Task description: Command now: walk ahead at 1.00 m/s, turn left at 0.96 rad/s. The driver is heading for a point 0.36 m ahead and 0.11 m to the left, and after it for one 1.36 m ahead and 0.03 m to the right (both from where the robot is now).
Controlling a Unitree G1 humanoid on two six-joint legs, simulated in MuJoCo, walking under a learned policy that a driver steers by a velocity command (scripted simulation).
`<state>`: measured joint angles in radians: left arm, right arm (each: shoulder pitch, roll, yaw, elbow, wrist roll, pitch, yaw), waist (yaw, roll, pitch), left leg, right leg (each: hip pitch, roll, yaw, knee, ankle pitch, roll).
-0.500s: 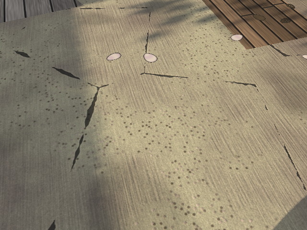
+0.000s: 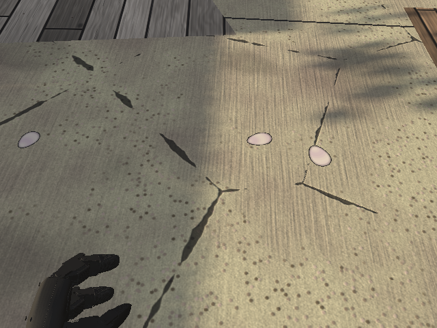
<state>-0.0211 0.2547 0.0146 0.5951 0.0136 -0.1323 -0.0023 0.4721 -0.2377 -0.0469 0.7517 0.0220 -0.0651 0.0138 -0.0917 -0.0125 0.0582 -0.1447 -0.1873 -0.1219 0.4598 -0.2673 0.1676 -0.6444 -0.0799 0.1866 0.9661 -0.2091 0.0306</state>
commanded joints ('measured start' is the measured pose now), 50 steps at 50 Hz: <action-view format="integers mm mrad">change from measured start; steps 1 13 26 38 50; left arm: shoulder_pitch -108 314 184 339 257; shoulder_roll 40 135 243 190 151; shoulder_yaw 20 88 104 67 83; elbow -88 -28 136 197 105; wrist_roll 5 5 -56 -45 -27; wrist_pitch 3 20 48 175 216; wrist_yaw -1 -2 20 29 -16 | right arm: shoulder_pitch -125 -155 -394 -435 -474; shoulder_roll -177 -175 -139 -192 -196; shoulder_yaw -51 -24 -32 -29 -66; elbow -99 -163 -251 -164 -91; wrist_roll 11 32 -14 -59 -12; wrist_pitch -13 25 58 43 67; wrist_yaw -33 -28 44 -17 -49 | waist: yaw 32 197 100 131 147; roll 17 -207 -41 110 126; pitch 55 -214 -82 -185 -170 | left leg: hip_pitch -312 -721 -257 -106 -46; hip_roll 146 195 202 483 541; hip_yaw -233 -36 144 -5 235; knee -234 1071 198 -155 -105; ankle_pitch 48 -142 253 497 215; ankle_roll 97 -141 -120 113 7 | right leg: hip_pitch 202 947 541 217 345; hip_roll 72 -291 -133 -6 -23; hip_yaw -129 532 -288 -160 -282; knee -297 -687 -646 222 -263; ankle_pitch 247 -368 687 -299 -97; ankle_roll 48 -197 -145 101 -21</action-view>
